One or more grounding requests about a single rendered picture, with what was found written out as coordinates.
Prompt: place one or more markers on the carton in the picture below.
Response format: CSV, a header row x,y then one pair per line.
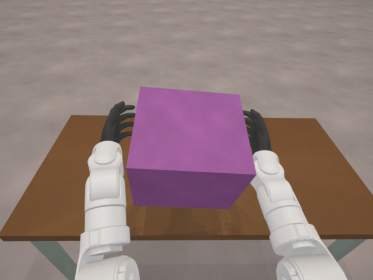
x,y
188,149

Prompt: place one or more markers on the right robot hand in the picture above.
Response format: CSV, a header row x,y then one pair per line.
x,y
259,140

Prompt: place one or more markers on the table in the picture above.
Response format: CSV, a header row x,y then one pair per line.
x,y
332,196

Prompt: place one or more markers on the right robot upper arm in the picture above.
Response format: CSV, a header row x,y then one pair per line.
x,y
309,267

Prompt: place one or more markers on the left robot upper arm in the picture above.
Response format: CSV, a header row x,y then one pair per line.
x,y
115,268

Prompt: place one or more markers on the robot right forearm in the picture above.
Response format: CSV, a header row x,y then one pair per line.
x,y
290,232

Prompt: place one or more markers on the robot left forearm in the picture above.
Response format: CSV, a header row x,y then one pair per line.
x,y
105,205

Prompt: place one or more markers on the left robot hand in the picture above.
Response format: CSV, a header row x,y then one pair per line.
x,y
112,126

